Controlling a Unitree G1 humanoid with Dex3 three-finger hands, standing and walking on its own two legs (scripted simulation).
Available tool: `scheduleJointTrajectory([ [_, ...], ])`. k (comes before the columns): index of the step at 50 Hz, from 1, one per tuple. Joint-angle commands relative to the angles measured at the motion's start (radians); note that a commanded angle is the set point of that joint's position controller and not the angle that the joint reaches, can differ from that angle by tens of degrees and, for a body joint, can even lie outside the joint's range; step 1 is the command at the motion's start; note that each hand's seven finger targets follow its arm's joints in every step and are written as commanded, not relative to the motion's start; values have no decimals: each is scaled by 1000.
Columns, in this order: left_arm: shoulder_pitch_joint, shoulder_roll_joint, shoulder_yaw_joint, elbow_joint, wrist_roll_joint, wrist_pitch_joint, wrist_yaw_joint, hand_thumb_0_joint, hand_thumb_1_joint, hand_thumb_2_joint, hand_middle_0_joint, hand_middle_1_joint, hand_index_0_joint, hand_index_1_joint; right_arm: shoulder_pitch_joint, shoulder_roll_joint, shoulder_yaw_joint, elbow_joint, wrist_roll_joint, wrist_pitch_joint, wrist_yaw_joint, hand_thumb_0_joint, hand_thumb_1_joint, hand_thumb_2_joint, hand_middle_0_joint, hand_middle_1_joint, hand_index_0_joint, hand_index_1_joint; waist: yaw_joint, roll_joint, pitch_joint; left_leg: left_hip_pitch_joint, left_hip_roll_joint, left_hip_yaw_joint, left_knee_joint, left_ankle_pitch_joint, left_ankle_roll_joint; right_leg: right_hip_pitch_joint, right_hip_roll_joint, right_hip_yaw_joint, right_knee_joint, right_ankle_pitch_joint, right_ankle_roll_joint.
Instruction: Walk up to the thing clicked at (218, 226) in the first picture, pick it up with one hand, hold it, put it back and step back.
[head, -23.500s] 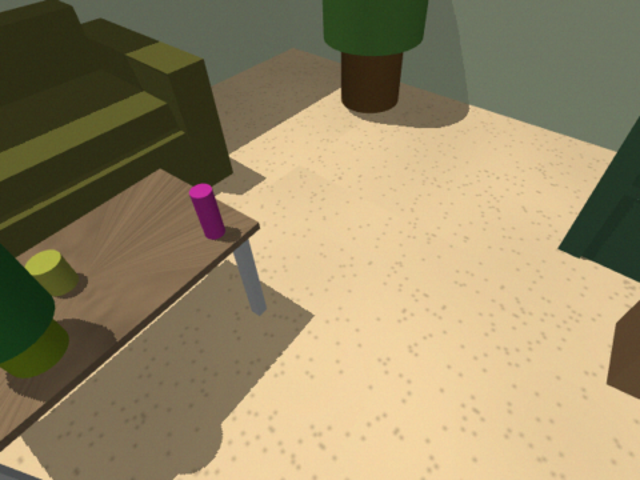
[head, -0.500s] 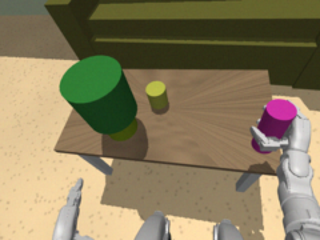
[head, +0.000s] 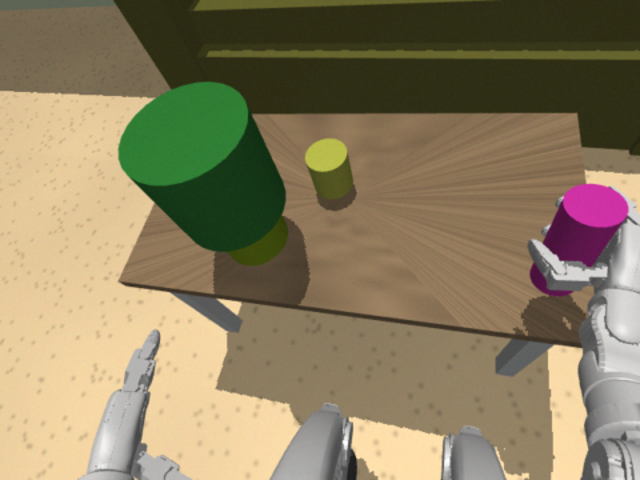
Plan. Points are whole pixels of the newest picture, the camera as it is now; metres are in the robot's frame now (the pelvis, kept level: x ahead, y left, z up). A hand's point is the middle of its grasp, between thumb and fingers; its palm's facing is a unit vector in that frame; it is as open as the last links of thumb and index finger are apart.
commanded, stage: lower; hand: right
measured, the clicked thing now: (571, 245) +0.44 -0.20 -0.02
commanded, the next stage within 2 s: loosen in 1.00 s
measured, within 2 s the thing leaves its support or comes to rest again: rests again in 0.90 s
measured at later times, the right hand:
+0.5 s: hand (551, 262) +0.44 -0.20 -0.08, palm faces +0.21 +0.98 +0.00, open 8.6 cm
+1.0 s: hand (546, 269) +0.45 -0.20 -0.11, palm faces +0.21 +0.98 +0.00, open 8.6 cm
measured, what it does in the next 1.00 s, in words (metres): lowers itself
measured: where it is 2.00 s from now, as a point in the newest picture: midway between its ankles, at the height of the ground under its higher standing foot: outside the picture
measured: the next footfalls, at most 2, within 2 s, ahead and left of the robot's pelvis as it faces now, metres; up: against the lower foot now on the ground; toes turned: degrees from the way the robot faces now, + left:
none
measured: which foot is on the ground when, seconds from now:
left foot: down 0.00-1.00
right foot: down 0.00-1.00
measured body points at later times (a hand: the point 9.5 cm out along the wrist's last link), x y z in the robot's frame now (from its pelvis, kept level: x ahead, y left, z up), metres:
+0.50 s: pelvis -0.02 +0.00 -0.04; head +0.14 -0.06 +0.38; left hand +0.15 +0.27 +0.02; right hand +0.43 -0.25 -0.08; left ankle +0.04 +0.14 -0.62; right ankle +0.02 -0.12 -0.62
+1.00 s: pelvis -0.03 +0.00 -0.06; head +0.14 -0.07 +0.35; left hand +0.14 +0.26 +0.03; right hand +0.43 -0.25 -0.11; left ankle +0.04 +0.14 -0.62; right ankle +0.02 -0.12 -0.62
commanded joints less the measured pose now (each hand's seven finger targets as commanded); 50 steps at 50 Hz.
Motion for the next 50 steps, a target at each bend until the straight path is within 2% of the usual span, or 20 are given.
scheduleJointTrajectory([
  [1,63,167,119,-185,-6,-40,12,0,-521,38,-49,-55,-57,-46,-382,-212,-28,-248,17,-107,7,0,-322,-1322,1327,1443,1359,1443,-1,-220,-513,223,-35,14,-107,342,43,376,29,14,-156,426,-1],
  [3,48,179,126,-207,-6,-39,12,0,-538,47,-49,-48,-50,-47,-384,-230,-47,-211,13,-107,7,0,-341,-1344,1337,1461,1372,1461,5,-176,-499,233,-35,12,-113,324,40,327,33,13,-156,368,-7],
  [5,47,128,76,-219,-5,-46,6,0,-528,39,-48,-49,-52,-45,-374,-169,-21,-135,16,-112,18,0,-329,-1361,1350,1482,1387,1482,29,-161,-450,204,-33,6,-109,298,39,273,32,15,-139,323,-11],
  [8,52,147,89,-252,2,-51,2,0,-530,37,-49,-48,-52,-44,-415,-255,-69,-162,4,-142,17,0,-334,-1344,1341,1466,1376,1466,23,-185,-500,200,-30,-5,-84,282,40,253,32,15,-111,304,-12],
  [10,53,175,124,-273,5,-58,4,0,-536,41,-51,-51,-54,-48,-429,-268,-78,-138,-1,-153,21,0,-354,-1339,1331,1453,1366,1453,44,-188,-536,191,-31,-6,-69,291,38,254,33,18,-86,312,-13],
  [13,58,188,141,-270,7,-58,2,0,-537,46,-50,-52,-52,-49,-433,-297,-105,-146,-3,-161,26,0,-354,-1344,1336,1459,1371,1459,37,-221,-547,147,-36,4,-44,291,42,259,32,24,-73,336,-11],
  [15,77,168,122,-286,5,-66,-2,0,-536,47,-50,-53,-53,-50,-463,-265,-66,-158,-2,-170,35,0,-345,-1345,1331,1457,1366,1458,63,-260,-556,116,-37,5,-40,268,44,273,28,27,-62,322,-9],
  [19,61,142,82,-289,10,-70,-8,0,-536,47,-50,-53,-52,-49,-463,-299,-89,-160,-7,-180,37,0,-314,-1325,1309,1438,1345,1438,31,-297,-582,84,-40,11,3,265,50,249,28,30,-38,338,-3],
  [21,53,196,132,-340,10,-74,-2,0,-536,46,-52,-53,-55,-50,-458,-322,-104,-164,-11,-183,40,0,-319,-1345,1316,1454,1354,1454,56,-301,-615,58,-44,23,15,252,52,284,23,42,-34,344,0],
  [23,85,191,131,-311,12,-70,-3,0,-543,52,-52,-53,-52,-52,-461,-314,-92,-144,-13,-179,43,0,-357,-1352,1332,1461,1367,1461,65,-333,-578,34,-43,23,19,243,54,277,22,39,-28,345,1],
  [24,79,191,136,-300,12,-70,-3,0,-546,53,-51,-52,-51,-51,-452,-336,-114,-147,-13,-176,38,0,-345,-1357,1334,1468,1371,1468,45,-328,-580,37,-44,21,21,246,53,261,23,39,-22,345,-1],
  [26,65,190,137,-291,12,-72,-5,0,-548,55,-51,-51,-49,-53,-472,-299,-97,-140,-5,-171,37,0,-336,-1373,1344,1484,1382,1485,67,-324,-561,6,-46,24,33,230,55,232,22,42,-14,320,0],
  [28,63,214,157,-344,11,-79,-5,0,-542,50,-52,-51,-53,-50,-480,-350,-120,-179,-13,-178,30,0,-307,-1379,1339,1491,1382,1492,63,-316,-608,21,-46,23,34,217,54,242,20,45,-4,300,-4],
  [30,62,188,130,-353,11,-78,-9,0,-547,53,-51,-50,-49,-52,-461,-285,-81,-112,-20,-172,36,0,-338,-1374,1345,1486,1384,1486,79,-289,-562,11,-47,27,40,203,55,190,24,44,-1,262,-4],
  [32,75,198,135,-349,7,-77,-7,0,-539,47,-51,-49,-51,-48,-468,-357,-125,-136,-23,-177,34,0,-333,-1364,1338,1477,1376,1477,64,-307,-575,16,-45,22,45,206,54,183,25,43,3,261,-4],
  [35,80,193,135,-377,8,-81,-11,0,-542,49,-52,-51,-52,-51,-471,-324,-104,-107,-22,-171,37,0,-319,-1367,1332,1478,1372,1478,76,-296,-568,14,-44,19,50,196,53,157,27,41,15,236,-5],
  [38,79,224,172,-391,5,-84,-8,0,-544,49,-52,-49,-51,-50,-478,-361,-132,-122,-23,-171,30,0,-328,-1344,1315,1452,1352,1452,84,-303,-575,12,-44,19,51,187,53,158,27,41,18,222,-5],
  [41,100,186,147,-373,4,-87,-15,0,-543,48,-51,-49,-50,-50,-467,-321,-107,-101,-24,-170,34,0,-345,-1361,1335,1471,1372,1472,84,-316,-542,-20,-45,19,61,177,54,139,26,40,28,217,-5],
  [46,92,210,164,-398,5,-93,-14,0,-544,48,-50,-49,-49,-50,-482,-375,-132,-126,-35,-179,31,0,-343,-1342,1321,1453,1358,1453,82,-345,-572,-60,-49,32,87,183,57,174,22,48,38,252,0],
  [50,99,214,171,-409,4,-97,-15,0,-549,52,-50,-49,-48,-51,-459,-356,-126,-90,-33,-172,37,0,-356,-1347,1324,1456,1360,1456,94,-335,-570,-62,-50,32,96,187,56,158,22,49,52,252,-2],
])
